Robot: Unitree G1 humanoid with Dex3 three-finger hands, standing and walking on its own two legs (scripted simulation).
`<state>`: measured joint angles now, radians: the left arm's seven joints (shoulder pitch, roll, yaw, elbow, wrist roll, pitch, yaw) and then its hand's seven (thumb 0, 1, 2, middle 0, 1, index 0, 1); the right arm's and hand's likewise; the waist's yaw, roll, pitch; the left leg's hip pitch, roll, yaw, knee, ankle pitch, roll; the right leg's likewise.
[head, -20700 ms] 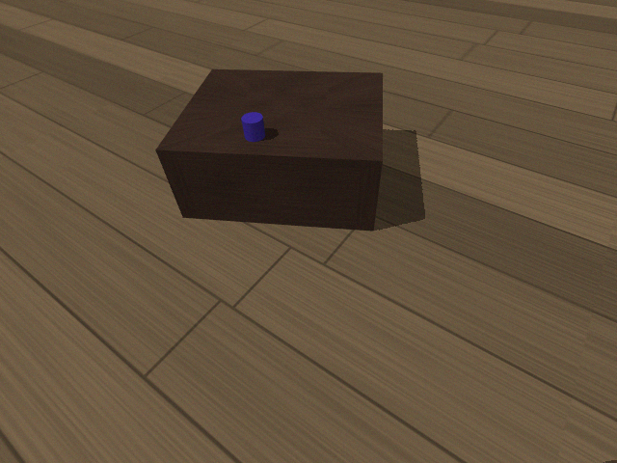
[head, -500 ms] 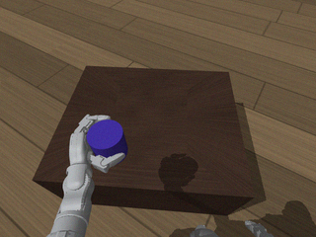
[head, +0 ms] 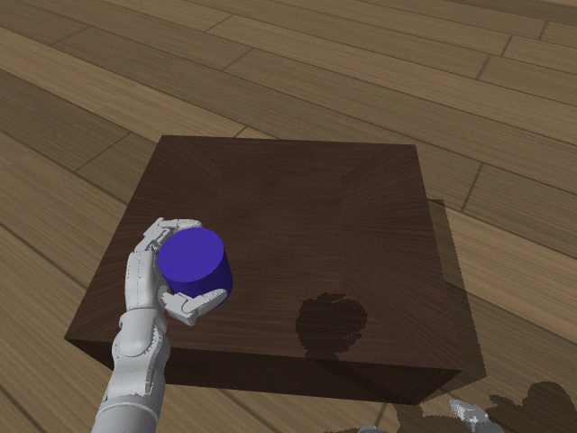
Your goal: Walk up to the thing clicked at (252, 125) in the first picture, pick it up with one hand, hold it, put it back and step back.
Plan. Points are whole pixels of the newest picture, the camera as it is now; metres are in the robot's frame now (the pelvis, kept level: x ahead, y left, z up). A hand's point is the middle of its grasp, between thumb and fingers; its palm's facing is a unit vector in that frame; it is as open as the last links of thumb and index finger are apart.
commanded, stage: hold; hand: left
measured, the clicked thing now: (197, 270) +0.35 +0.15 +0.04
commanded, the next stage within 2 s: none
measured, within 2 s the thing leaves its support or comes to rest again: neither
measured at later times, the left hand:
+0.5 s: hand (184, 277) +0.34 +0.16 +0.05, palm faces +0.09 -1.00 -0.02, open 11.8 cm
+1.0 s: hand (180, 277) +0.33 +0.17 +0.05, palm faces +0.10 -0.99 -0.02, open 11.8 cm
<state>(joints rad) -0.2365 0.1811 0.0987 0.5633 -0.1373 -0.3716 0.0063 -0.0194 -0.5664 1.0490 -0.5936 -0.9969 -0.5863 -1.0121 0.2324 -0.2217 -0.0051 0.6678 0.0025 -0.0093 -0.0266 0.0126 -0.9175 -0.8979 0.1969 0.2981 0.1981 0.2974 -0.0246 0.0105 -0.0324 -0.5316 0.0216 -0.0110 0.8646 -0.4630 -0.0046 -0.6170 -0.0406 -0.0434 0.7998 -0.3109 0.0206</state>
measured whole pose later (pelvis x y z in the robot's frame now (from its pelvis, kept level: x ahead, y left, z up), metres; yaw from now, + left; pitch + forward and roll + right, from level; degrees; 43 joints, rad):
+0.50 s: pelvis +0.00 +0.00 +0.01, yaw +0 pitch +6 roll -1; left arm -0.19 0.18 0.10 0.53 -0.15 -0.37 -0.02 -0.02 -0.57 1.05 -0.59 -1.00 -0.59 -1.01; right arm 0.23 -0.22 0.00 0.68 0.01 -0.03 -0.02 0.01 -0.92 -0.90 0.20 0.30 0.20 0.30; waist -0.01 0.01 -0.02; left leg -0.47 0.02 -0.01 0.82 -0.44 0.00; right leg -0.56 -0.04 -0.04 0.75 -0.29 0.02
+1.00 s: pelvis +0.00 +0.00 +0.01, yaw +0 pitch +5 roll -1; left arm -0.18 0.19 0.11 0.52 -0.15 -0.37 -0.02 -0.02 -0.57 1.05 -0.59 -1.00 -0.58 -1.01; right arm 0.23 -0.22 0.00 0.68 0.01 -0.04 -0.03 0.01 -0.92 -0.90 0.20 0.30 0.20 0.30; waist -0.01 0.01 -0.01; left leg -0.46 0.02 -0.01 0.80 -0.44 0.00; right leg -0.54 -0.04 -0.04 0.74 -0.29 0.02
